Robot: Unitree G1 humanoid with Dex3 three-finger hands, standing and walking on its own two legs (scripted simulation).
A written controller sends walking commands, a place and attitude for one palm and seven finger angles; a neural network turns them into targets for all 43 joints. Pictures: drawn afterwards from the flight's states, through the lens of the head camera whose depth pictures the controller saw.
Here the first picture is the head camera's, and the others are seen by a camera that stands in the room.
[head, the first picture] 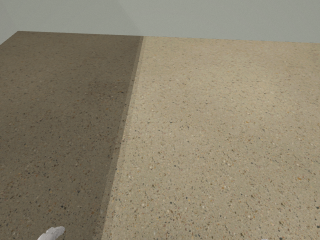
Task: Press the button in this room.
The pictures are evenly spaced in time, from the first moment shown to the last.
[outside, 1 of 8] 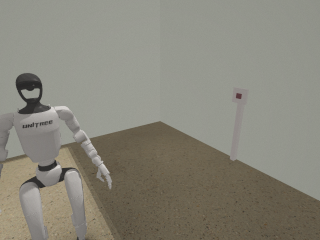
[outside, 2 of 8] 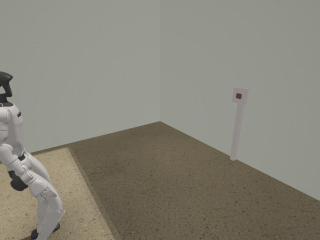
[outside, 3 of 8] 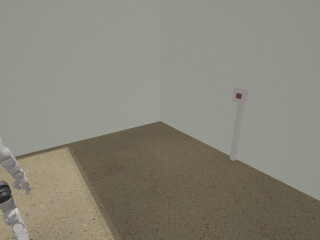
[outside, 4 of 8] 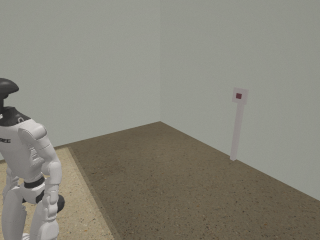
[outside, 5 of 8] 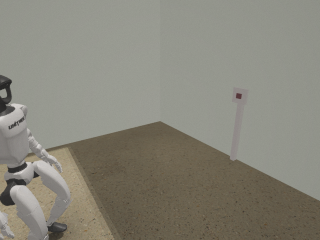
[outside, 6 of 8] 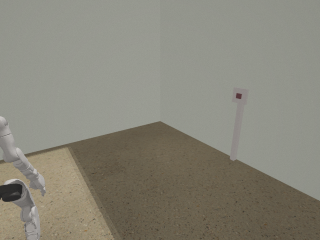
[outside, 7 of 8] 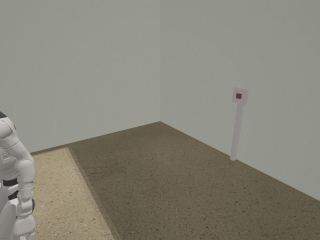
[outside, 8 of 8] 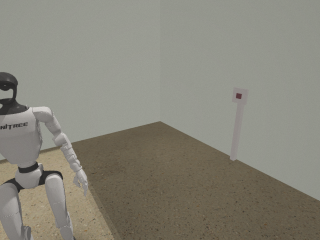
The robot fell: no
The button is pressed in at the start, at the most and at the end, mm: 0 0 0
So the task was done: no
